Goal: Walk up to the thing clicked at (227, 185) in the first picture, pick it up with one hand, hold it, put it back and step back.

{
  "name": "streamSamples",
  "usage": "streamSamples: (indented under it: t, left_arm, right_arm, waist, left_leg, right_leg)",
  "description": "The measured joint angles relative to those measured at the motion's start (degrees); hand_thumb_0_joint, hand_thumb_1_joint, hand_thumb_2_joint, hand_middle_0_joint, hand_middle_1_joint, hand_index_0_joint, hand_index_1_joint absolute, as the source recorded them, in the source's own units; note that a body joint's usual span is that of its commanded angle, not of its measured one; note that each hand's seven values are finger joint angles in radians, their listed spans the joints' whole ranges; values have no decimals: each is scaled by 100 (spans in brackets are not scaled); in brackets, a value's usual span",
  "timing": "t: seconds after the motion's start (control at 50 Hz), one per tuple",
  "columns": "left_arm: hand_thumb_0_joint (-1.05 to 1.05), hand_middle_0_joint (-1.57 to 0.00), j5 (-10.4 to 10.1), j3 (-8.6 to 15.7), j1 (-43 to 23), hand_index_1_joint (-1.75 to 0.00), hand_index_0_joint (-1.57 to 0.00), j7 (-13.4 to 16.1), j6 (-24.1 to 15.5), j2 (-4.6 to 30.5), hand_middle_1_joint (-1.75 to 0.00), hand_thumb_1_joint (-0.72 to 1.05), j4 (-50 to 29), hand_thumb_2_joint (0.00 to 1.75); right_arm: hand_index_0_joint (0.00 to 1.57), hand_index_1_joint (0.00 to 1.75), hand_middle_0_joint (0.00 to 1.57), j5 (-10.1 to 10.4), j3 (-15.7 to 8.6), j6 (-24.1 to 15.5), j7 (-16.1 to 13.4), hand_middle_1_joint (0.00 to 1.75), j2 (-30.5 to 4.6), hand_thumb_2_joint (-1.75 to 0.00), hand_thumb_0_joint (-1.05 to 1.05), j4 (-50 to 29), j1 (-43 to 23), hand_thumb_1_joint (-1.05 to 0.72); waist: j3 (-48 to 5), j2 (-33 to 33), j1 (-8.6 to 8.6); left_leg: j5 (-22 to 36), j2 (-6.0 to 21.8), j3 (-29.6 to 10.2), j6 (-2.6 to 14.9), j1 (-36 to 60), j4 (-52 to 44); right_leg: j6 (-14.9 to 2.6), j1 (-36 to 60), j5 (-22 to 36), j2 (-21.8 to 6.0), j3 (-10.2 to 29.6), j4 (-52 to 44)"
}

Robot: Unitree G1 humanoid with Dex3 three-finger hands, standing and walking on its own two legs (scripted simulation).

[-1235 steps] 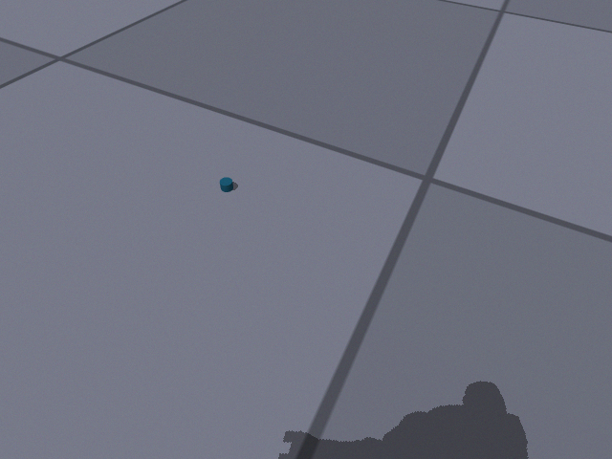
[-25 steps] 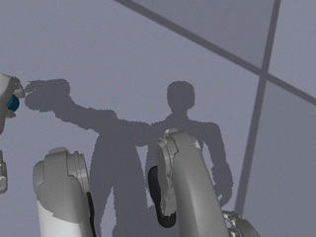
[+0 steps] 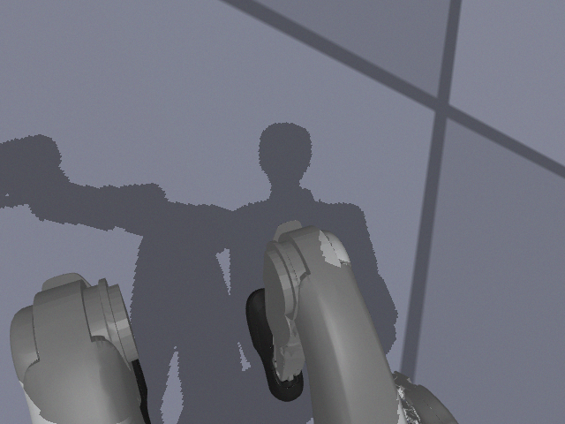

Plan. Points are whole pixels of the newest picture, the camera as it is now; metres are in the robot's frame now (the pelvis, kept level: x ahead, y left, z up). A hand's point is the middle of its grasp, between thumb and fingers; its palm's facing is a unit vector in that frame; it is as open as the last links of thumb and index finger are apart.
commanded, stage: rest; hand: left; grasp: from above
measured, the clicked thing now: out of the picture +0.45 +0.33 -0.24
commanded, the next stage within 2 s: open in 1.06 s
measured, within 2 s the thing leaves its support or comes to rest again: rests again in 0.60 s
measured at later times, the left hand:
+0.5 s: hand out of the picture +0.44 +0.31 -0.24, palm faces -0.43 -0.15 -0.89, open 6.9 cm
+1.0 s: hand out of the picture +0.44 +0.31 -0.25, palm faces -0.44 -0.15 -0.89, open 6.9 cm
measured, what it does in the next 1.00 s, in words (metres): stands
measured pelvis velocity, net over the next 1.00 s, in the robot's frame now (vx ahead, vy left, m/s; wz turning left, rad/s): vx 0.00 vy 0.01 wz -0.06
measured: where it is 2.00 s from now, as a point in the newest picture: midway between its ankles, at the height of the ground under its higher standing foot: (210, 392)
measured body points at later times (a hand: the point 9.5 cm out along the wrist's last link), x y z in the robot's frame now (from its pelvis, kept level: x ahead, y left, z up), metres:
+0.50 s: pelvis +0.00 +0.00 -0.01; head +0.26 +0.12 +0.34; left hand +0.46 +0.32 -0.19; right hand +0.04 -0.26 -0.07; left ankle +0.06 +0.13 -0.26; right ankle +0.11 -0.13 -0.26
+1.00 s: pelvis +0.00 +0.01 -0.01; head +0.26 +0.13 +0.34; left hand +0.46 +0.32 -0.20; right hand +0.04 -0.25 -0.06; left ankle +0.06 +0.13 -0.26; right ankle +0.11 -0.13 -0.26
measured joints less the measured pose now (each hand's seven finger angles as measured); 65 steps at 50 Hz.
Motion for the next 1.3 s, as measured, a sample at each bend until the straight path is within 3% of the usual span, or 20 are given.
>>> streamSamples:
  t: [0.2,0.42,0.86,1.2,1.3]
  left_arm:
    - [-2,-73,27,97,65,-53,-99,146,-154,229,-51,29,128,31]
    - [-2,-74,93,-57,-8,-53,-100,414,-142,389,-50,28,382,32]
    - [-1,-71,-13,-151,-144,-56,-97,634,-57,641,-51,28,750,34]
    - [-1,-69,-124,-429,-229,-56,-97,740,-67,756,-54,30,929,33]
    - [-1,-66,-168,-484,-230,-59,-89,735,-59,767,-59,28,916,39]
  right_arm:
    - [20,30,21,-145,170,-75,100,30,-92,-89,0,34,-30,-91]
    - [20,30,20,-259,315,-252,214,30,-133,-89,0,38,-113,-91]
    - [20,30,20,-313,666,-546,422,30,-161,-89,0,-97,-265,-91]
    - [20,30,20,-323,887,-726,490,30,-267,-90,0,-170,-327,-91]
    - [20,30,20,-320,940,-779,505,30,-278,-89,0,-208,-338,-91]
  waist:
    - [170,-111,-55]
    - [250,-256,-151]
    - [413,-362,-280]
    - [545,-434,-321]
    - [585,-464,-325]
  left_leg:
    - [-77,14,-137,-24,34,141]
    - [-103,21,-210,9,69,254]
    - [-113,20,-324,65,100,293]
    - [-89,34,-393,85,165,332]
    - [-82,35,-412,76,197,325]
  right_leg:
    - [22,41,-1,49,-99,51]
    - [51,122,10,88,-153,76]
    - [99,247,34,122,-254,-17]
    - [116,337,97,160,-309,-50]
    - [119,367,114,165,-324,-67]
